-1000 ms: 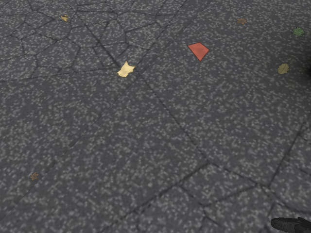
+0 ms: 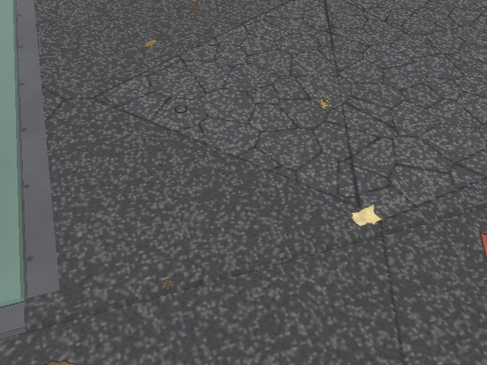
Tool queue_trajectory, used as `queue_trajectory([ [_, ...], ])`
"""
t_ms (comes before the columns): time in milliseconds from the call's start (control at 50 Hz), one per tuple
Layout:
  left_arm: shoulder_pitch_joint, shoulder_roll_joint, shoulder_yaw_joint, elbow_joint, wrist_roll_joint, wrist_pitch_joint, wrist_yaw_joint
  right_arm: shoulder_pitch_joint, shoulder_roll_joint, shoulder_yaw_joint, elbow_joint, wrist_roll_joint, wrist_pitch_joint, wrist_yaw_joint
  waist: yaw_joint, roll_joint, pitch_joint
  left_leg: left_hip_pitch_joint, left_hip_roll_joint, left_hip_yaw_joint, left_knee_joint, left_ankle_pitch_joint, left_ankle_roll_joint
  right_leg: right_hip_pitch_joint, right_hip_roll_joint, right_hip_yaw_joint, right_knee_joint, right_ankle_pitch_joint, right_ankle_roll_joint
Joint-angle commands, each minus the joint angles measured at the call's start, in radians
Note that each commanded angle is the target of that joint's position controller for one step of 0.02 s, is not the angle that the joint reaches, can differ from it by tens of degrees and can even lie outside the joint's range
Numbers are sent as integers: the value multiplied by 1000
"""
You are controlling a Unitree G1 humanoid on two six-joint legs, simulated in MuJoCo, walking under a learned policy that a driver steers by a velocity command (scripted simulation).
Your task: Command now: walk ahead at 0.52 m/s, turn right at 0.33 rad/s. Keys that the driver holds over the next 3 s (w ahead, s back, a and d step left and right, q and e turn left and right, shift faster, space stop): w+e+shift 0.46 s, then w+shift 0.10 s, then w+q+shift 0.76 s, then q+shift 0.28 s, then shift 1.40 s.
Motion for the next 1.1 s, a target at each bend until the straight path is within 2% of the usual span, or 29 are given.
queue_trajectory([
  [20, -95, 66, 19, -94, -4, -40, 0, 41, -154, -49, -18, -4, -53, -13, -51, 170, 71, 228, 300, -240, -253, -305, 115, -362, -28, 113, 11, 105, -5],
  [140, -85, 30, 7, -118, 2, -27, -15, 50, -167, -56, 16, -11, -73, -13, -39, 131, 141, 155, 324, -46, -284, -185, 97, -382, -78, 74, 28, 202, 21],
  [320, -226, -10, -40, -210, -17, -25, -72, 75, -223, -82, 61, 10, -40, 10, -62, 84, 253, 258, 318, 221, -279, 42, 58, -289, -133, -91, -234, 133, -114],
  [360, -173, 32, -26, -207, -19, -22, -70, 52, -267, -94, 55, 17, -27, 15, -17, 118, 192, 250, 301, 269, -143, 552, 51, -86, -48, -193, -256, 34, -160],
  [380, -61, 76, -4, -189, -29, -16, -64, 37, -295, -99, 53, 24, -19, 17, 55, 151, 113, 241, 299, 284, 35, 871, 48, 79, 19, -234, -233, -29, -184],
  [400, 128, 148, 34, -146, -36, -12, -56, 10, -313, -101, 42, 37, -16, 20, 168, 150, -7, 156, 278, 293, 303, 1049, 32, 371, 96, -258, -269, -29, -220],
  [420, 340, 245, 86, -79, -38, 5, -37, 27, -267, -81, 25, 27, -33, 16, 259, 75, -116, -109, 230, 266, 656, 853, -22, 768, 130, -158, -302, -19, -256],
  [440, 272, 361, 94, -60, -36, 4, -28, 129, -35, -18, -40, -10, -63, 22, 64, -350, -103, -565, 16, 164, 1098, -290, -96, 967, -93, 422, -538, -437, -412],
  [460, 276, 283, 61, -131, -11, -32, -40, 28, -103, -9, -87, 25, -114, 14, 106, -229, -314, -640, -46, -136, 1225, -323, -70, 1002, -232, 876, -801, -701, -478],
  [480, 267, 188, 37, -120, 2, -59, -49, -122, -196, -30, -119, 67, -136, 8, 142, -82, -175, -714, 4, -160, 1180, -195, -26, 926, -250, 825, -878, -611, -386],
  [500, 254, 178, 31, -105, 13, -75, -49, -119, -170, -20, -119, 70, -148, 3, 100, -20, -94, -710, 45, -151, 1118, -137, 1, 801, -251, 762, -865, -521, -373],
  [520, 165, 133, 15, -117, 22, -83, -49, -108, -153, -14, -95, 40, -148, -3, 50, 61, -37, -638, 97, -155, 1037, -76, 11, 639, -217, 636, -831, -394, -349],
  [560, 41, 78, -9, -159, 46, -90, -42, 0, -150, -21, -56, 30, -114, 11, -37, 3, 8, -517, 146, -171, 957, 5, 10, 436, -145, 476, -835, -308, -341],
  [600, 23, 56, -21, -150, 37, -98, -32, 16, -143, -21, -29, 26, -76, 17, -49, 4, 73, -528, 169, -129, 884, 57, -12, 357, -126, 338, -889, -182, -323],
  [640, 55, 57, -27, -123, 34, -110, -22, -67, -121, -9, -46, 17, -56, 19, -21, 0, 146, -589, 171, -88, 760, 193, -36, 327, -88, 187, -931, 4, -287],
  [700, 104, 46, -39, -89, 38, -119, -3, -184, -102, 3, -56, 25, -70, 35, 37, 16, 179, -571, 117, -15, 507, 443, -41, 352, -31, 1, -970, 192, -199],
  [740, 143, 68, -36, -62, 41, -129, 9, -249, -85, 8, -67, 41, -84, 55, 73, 22, 190, -507, 67, -6, 365, 572, -26, 377, -53, -55, -1020, 248, -153],
  [800, 164, 88, -35, -23, 42, -120, 21, -280, -97, -3, -80, 57, -99, 89, 66, -8, 186, -499, -13, 33, 213, 588, 9, 557, -69, -127, -1008, 488, -82],
  [860, 126, 149, -20, -25, 71, -92, 50, -183, -148, -31, -76, 63, -93, 104, -15, -105, 61, -376, -126, 137, 221, 474, 45, 754, -110, -167, -792, 1184, -15],
  [880, 102, 168, -10, -31, 82, -79, 67, -84, -170, -43, -59, 67, -78, 99, -78, -140, 14, -284, -153, 160, 266, 382, 60, 771, -133, -170, -646, 1435, -5],
  [900, 43, 180, -4, -45, 98, -68, 75, 120, -226, -69, -10, 72, -57, 87, -183, -142, -59, -116, -155, 143, 313, 316, 89, 738, -139, -164, -412, 1569, 2],
  [920, -93, 204, 3, -86, 99, -64, 73, 417, -266, -87, 65, 66, -40, 69, -339, -91, -117, 166, -78, 12, 277, 322, 146, 545, -123, -155, -24, 1502, 2],
  [940, -136, 24, -47, -117, 110, -91, 35, 530, -235, -58, 129, 51, -27, 54, -312, 278, -91, 424, -18, -80, 383, 269, 199, 126, 71, -119, 524, 104, 2],
  [960, 5, -83, -87, -191, 5, -132, 4, 397, -215, -54, 78, 0, -48, 53, -133, 493, -212, 620, 175, -717, 184, -237, 423, -280, 180, 91, 804, -408, 35],
  [980, -50, 26, -85, -206, -15, -172, -19, 338, -160, -53, 29, -1, -45, 44, -174, 224, -211, 574, 219, -903, -60, -498, 392, -312, 122, 176, 667, -256, -53],
  [1000, -120, 55, -78, -234, -18, -186, -29, 284, -140, -46, 11, -4, -53, 43, -117, 35, -107, 411, 215, -892, -124, -488, 339, -264, 81, 172, 520, -174, -98],
  [1020, -123, 36, -84, -232, 7, -187, -32, 201, -144, -46, -9, 2, -64, 49, -37, -120, -6, 199, 188, -855, -158, -435, 326, -191, 50, 160, 398, -123, -114],
  [1040, -116, 34, -82, -224, 37, -178, -24, 128, -159, -48, -31, 5, -72, 46, 5, -139, 44, 45, 133, -796, -168, -356, 330, -122, 25, 171, 307, -102, -101],
  [1100, -98, 60, -73, -213, 52, -144, 3, 65, -140, -42, -48, 22, -67, 30, 48, -66, 134, -204, 27, -586, -186, -130, 317, -30, -36, 135, 84, -73, -36],
])
Next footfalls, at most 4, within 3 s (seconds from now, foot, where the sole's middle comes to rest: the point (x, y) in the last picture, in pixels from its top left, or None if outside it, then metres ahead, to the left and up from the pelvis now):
0.42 right None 0.32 -0.28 -0.79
0.92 left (367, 287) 0.80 -0.39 -0.79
1.34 right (428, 211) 1.13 -0.66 -0.79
1.76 left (342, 170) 1.31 -0.37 -0.79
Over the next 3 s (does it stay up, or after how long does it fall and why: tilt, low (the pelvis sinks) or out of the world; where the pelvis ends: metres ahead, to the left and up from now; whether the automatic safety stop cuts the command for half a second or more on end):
stays up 1.33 -0.53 -0.01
